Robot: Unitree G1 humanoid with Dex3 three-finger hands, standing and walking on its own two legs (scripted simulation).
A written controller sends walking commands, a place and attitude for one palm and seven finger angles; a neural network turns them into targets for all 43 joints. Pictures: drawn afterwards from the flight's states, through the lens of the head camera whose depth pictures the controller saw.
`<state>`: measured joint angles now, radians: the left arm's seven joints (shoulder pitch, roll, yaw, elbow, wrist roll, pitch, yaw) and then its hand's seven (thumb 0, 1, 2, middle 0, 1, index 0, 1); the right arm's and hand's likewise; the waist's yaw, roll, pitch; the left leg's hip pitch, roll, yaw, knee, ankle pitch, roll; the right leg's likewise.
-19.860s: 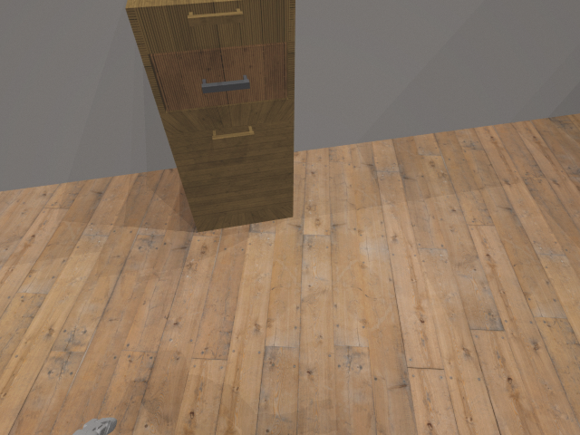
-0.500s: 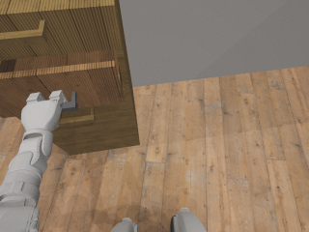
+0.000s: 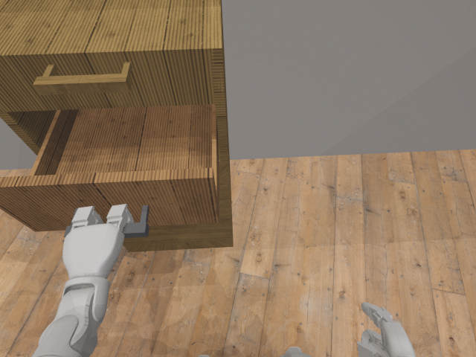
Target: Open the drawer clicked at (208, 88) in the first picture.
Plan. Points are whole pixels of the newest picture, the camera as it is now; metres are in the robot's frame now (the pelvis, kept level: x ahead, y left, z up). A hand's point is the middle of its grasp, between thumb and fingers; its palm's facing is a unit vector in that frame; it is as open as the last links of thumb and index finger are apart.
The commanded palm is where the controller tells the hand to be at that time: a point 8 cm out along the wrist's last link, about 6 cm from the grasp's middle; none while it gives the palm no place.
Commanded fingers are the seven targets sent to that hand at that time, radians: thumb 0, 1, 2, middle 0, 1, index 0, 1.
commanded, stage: pull the drawer open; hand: left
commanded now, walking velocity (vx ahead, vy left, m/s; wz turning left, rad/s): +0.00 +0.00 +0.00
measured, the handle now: (109, 221) +0.34 +0.26 -0.02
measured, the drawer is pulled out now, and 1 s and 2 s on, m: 0.17 0.29 0.30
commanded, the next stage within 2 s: open the thumb to release the handle in 1.22 s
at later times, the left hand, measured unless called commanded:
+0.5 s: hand (107, 259) +0.28 +0.25 -0.04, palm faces -0.05 -0.04 -1.00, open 5.5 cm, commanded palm +0.22 +0.25 +0.01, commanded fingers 0.00 0.90 0.90 -0.40 -1.35 -0.40 -1.35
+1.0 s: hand (94, 333) +0.16 +0.24 -0.04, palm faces -0.06 -0.06 -1.00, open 5.7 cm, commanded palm +0.11 +0.24 +0.01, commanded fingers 0.00 0.90 0.90 -0.40 -1.35 -0.40 -1.35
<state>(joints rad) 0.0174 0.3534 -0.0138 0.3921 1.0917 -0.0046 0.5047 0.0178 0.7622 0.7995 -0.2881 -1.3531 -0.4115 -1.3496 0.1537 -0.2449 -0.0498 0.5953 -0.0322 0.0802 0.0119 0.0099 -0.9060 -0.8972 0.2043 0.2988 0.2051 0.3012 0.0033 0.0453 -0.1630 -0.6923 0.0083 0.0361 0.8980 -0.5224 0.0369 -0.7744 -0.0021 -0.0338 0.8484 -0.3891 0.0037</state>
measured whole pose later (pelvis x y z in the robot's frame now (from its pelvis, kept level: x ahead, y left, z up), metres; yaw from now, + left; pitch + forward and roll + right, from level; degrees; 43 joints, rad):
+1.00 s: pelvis +0.00 -0.02 -0.01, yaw -1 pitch +17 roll +0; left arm 0.53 0.33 0.02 0.03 1.08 -0.05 0.57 0.02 0.74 0.78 -0.25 -1.29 -0.39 -1.33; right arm 0.08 -0.22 -0.04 0.56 -0.04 0.05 0.03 0.01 -0.91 -0.90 0.20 0.30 0.20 0.30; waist 0.04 0.03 -0.17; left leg -0.70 0.02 0.05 0.98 -0.57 0.01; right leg -0.81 0.01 -0.02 0.97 -0.45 -0.02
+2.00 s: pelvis -0.03 -0.03 -0.02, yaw +1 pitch +15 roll +1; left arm 0.42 0.34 0.05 0.13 1.06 -0.04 0.55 0.00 -0.45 0.32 -0.28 -1.17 -0.32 -1.21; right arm 0.12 -0.24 -0.04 0.59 -0.05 0.03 -0.02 0.01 -0.90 -0.90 0.20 0.30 0.21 0.30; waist 0.03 0.03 -0.16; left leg -0.73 0.01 0.02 1.01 -0.54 -0.01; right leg -0.84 0.00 -0.04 1.01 -0.43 -0.05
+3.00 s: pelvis -0.02 -0.03 +0.02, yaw +1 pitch +8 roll +1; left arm 0.43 0.41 0.03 -0.07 0.98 -0.04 0.37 0.00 -0.49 0.30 -0.31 -1.20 -0.44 -1.23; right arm 0.12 -0.24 -0.02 0.61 -0.03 0.00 -0.04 0.02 -0.90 -0.90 0.20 0.30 0.21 0.30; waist 0.09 0.08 -0.09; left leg -0.43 0.00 0.01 0.74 -0.44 0.00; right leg -0.54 0.00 -0.05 0.75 -0.35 -0.04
